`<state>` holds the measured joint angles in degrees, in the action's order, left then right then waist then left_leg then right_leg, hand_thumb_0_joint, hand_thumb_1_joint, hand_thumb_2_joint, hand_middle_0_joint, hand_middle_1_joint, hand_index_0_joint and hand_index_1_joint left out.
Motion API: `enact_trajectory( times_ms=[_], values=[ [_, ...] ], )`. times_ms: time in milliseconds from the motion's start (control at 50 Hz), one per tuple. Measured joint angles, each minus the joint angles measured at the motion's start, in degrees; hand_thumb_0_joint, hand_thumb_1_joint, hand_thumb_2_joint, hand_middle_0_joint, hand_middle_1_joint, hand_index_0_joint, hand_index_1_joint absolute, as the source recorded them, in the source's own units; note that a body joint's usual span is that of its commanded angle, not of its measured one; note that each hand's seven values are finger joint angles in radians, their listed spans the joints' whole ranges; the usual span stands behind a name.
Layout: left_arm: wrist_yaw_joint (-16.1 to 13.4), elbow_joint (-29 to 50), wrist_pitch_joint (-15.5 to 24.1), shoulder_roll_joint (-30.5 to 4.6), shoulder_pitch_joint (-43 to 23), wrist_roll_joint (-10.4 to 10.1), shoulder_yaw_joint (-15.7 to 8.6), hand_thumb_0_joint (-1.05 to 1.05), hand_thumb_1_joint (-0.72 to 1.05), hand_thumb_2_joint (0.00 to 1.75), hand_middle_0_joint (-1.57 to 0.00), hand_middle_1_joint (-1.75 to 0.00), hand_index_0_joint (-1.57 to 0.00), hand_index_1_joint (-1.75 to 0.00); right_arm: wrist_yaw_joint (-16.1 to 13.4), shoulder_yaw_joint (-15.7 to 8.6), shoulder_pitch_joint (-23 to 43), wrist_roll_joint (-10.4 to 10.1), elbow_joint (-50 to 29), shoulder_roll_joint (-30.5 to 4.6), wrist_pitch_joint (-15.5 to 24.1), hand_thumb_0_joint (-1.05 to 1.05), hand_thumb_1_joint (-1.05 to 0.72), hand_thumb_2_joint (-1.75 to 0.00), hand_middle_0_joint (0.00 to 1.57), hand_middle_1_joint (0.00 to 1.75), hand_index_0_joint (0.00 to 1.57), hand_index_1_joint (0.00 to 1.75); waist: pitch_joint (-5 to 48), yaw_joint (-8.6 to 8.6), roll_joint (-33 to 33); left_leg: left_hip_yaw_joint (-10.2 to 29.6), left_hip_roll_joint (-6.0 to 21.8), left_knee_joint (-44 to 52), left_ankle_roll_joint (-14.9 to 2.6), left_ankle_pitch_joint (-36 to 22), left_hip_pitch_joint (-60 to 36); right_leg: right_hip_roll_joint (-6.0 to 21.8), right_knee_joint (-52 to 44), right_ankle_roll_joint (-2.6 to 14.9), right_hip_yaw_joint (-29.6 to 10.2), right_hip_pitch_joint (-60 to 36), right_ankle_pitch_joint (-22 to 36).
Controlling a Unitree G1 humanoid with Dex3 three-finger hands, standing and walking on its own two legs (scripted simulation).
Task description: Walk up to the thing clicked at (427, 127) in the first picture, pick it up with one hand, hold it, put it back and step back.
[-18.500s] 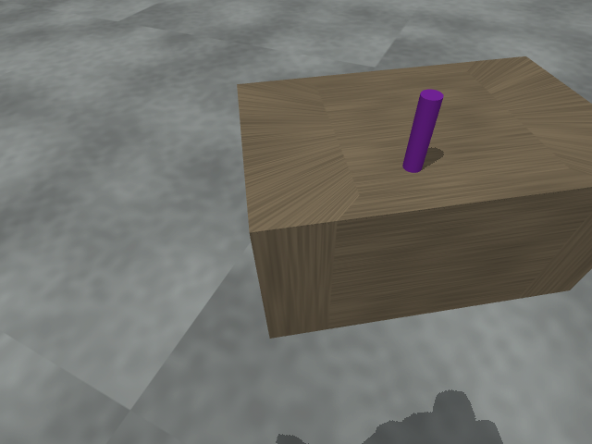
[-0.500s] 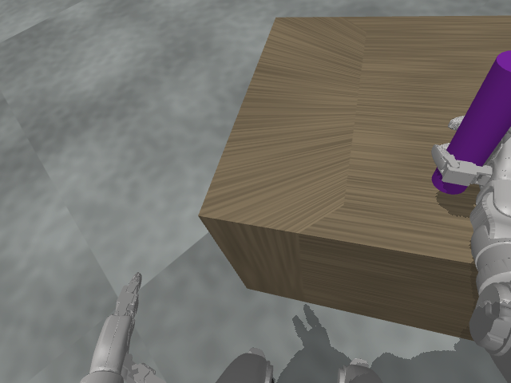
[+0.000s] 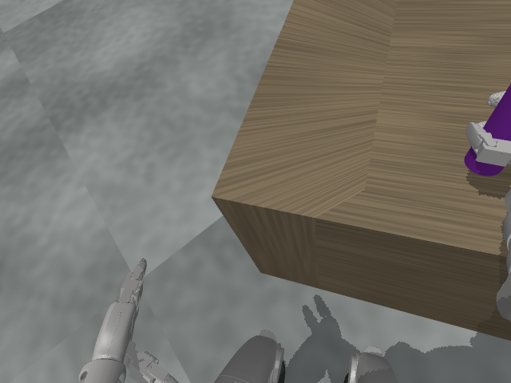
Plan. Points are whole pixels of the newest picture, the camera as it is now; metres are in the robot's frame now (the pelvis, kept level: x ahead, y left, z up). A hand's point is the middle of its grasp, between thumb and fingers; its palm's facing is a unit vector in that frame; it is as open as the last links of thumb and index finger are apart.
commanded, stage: lower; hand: right
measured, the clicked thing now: out of the picture +0.52 -0.24 +0.09
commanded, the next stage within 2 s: loosen in 0.58 s
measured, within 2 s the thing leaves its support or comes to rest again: rests again in 0.46 s
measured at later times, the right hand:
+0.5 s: hand (481, 150) +0.53 -0.23 -0.01, palm faces +0.26 +0.97 -0.01, open 7.3 cm
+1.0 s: hand (483, 144) +0.53 -0.23 -0.01, palm faces +0.26 +0.97 +0.01, open 8.2 cm
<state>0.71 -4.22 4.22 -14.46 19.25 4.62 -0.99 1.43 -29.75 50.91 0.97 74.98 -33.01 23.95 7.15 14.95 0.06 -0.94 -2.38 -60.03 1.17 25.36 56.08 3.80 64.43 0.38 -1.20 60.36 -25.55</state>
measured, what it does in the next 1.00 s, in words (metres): stands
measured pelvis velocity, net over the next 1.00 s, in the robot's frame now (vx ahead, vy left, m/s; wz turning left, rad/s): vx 0.00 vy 0.00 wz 0.01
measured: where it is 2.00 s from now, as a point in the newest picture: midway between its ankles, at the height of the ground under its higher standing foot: outside the picture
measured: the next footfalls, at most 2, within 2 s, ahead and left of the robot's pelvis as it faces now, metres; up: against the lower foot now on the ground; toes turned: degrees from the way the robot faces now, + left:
none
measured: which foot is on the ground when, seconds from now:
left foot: down 0.00-1.00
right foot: down 0.00-1.00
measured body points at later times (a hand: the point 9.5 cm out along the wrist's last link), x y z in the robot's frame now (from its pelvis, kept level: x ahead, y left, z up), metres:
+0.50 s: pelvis +0.00 +0.01 -0.02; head +0.15 -0.05 +0.40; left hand +0.16 +0.27 +0.00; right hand +0.51 -0.28 -0.01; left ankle +0.03 +0.14 -0.65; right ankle +0.04 -0.11 -0.65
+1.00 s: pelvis +0.00 +0.00 -0.04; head +0.15 -0.06 +0.38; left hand +0.16 +0.27 +0.00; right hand +0.51 -0.28 +0.00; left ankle +0.03 +0.14 -0.65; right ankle +0.04 -0.11 -0.65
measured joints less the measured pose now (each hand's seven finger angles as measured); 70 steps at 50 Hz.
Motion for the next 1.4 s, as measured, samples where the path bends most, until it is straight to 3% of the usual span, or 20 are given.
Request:
enact_trajectory(
  times_ms=[160, 440, 780, 880, 1080, 1220, 1400],
  values=[
    [0.0, 3.1, -0.3, -0.3, 0.2, 0.6, 0.4, -0.02, -0.53, 0.04, -0.06, -0.04, -0.05, -0.05, 0.9, -1.5, -0.2, 0.5, 0.1, -2.0, 1.2, 0.0, 0.09, -1.14, 0.87, 1.09, 0.89, 1.09, 0.0, 1.34, 0.2, -0.5, -0.3, -3.4, -0.22, 1.0, 4.4, 0.2, 3.5, -0.25, -0.6, 4.5, -0.9],
    [0.2, 4.1, -1.9, -0.7, -0.8, 1.0, 0.3, -0.02, -0.54, 0.05, -0.06, -0.04, -0.05, -0.05, 0.4, -2.0, -1.5, 1.0, -0.4, -3.0, 2.4, 0.0, 0.09, -1.14, 0.87, 1.09, 0.89, 1.09, 0.9, 2.9, 0.6, -1.6, -0.8, -6.0, -0.62, 2.3, 7.5, 0.7, 6.7, -0.69, -1.9, 8.2, -2.4],
    [0.9, 7.3, -3.6, -0.7, -0.6, 1.1, 0.0, -0.01, -0.53, 0.04, -0.06, -0.04, -0.06, -0.05, 1.1, -3.2, -0.6, 1.5, 0.0, -4.8, 4.0, 0.0, 0.09, -1.13, 0.87, 1.08, 0.89, 1.08, 1.0, 3.98, 0.1, -2.1, -0.9, -8.8, -0.58, 3.4, 10.7, 0.7, 9.8, -0.68, -2.5, 11.6, -3.4],
    [1.0, 8.2, -4.1, -0.5, 0.0, 1.0, 0.1, -0.01, -0.51, 0.03, -0.06, -0.05, -0.07, -0.04, 0.8, -3.1, -0.4, 1.7, -0.2, -5.1, 3.2, 0.01, 0.09, -1.0, 0.9, 1.02, 0.92, 1.01, 1.2, 4.09, 0.0, -2.1, -0.9, -9.0, -0.62, 3.3, 11.1, 0.7, 10.0, -0.73, -2.6, 12.0, -3.4],
    [1.2, 8.2, -4.5, -0.6, 0.0, 0.9, -0.4, -0.01, -0.52, 0.04, -0.07, -0.05, -0.06, -0.05, 1.0, -2.4, 2.7, 1.8, 1.0, -5.9, 4.0, 0.0, 0.25, -0.53, 0.97, 0.77, 0.97, 0.77, 1.2, 3.92, -0.4, -2.4, -1.0, -9.0, -0.49, 3.0, 11.2, 0.7, 10.4, -0.56, -2.9, 12.4, -3.2],
    [1.6, 10.5, -4.7, -0.5, 0.9, 0.7, -0.4, -0.01, -0.54, 0.05, -0.07, -0.05, -0.06, -0.06, 1.4, -2.4, 3.7, 1.9, 1.2, -6.6, 3.1, 0.0, 0.39, -0.29, 0.79, 0.55, 0.79, 0.55, 0.8, 3.8, -0.9, -2.1, -0.8, -9.6, -0.29, 2.9, 12.3, 0.5, 10.7, -0.33, -2.5, 13.4, -3.0],
    [1.2, 11.0, -4.8, -0.9, 1.6, 0.4, -0.2, -0.01, -0.53, 0.04, -0.07, -0.05, -0.06, -0.06, 1.5, -3.2, 2.8, 2.0, -0.9, -6.4, 2.2, -0.01, 0.39, -0.23, 0.5, 0.38, 0.5, 0.37, 0.8, 3.76, -0.5, -1.9, -0.8, -10.1, -0.22, 3.1, 12.8, 0.5, 11.1, -0.3, -2.3, 13.7, -3.2]
  ],
)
